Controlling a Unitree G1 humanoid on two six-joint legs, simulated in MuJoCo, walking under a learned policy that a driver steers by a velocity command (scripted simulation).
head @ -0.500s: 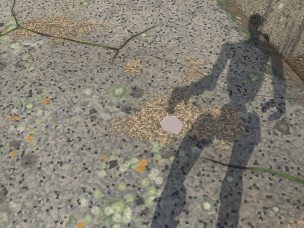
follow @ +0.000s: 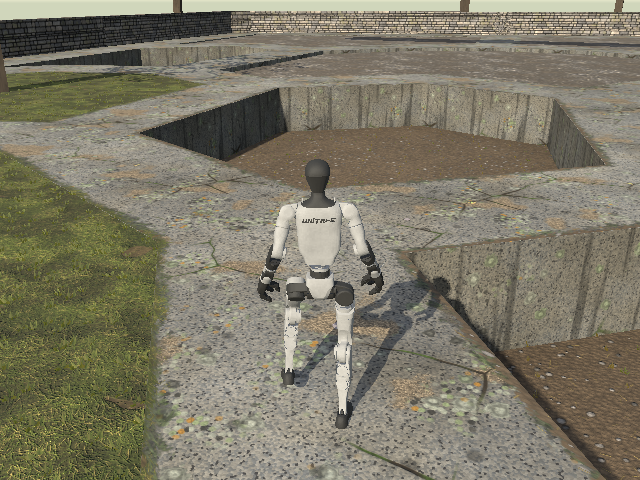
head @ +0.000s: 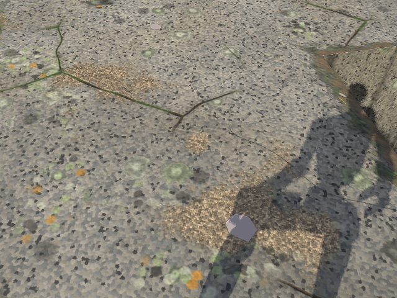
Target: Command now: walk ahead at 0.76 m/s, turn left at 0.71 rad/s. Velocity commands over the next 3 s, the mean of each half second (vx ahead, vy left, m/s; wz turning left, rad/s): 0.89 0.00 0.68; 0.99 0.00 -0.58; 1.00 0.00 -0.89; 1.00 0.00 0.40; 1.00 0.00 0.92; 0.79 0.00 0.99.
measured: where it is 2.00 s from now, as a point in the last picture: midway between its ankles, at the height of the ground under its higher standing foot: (174, 85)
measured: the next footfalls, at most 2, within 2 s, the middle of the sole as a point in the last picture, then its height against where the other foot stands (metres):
left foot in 0.18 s outside the picture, level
right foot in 0.68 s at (137, 233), level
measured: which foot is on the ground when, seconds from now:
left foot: up 0.00-0.16, down 0.18-0.70, up 0.72-1.00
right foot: down 0.00-0.20, up 0.22-0.66, down 0.68-1.00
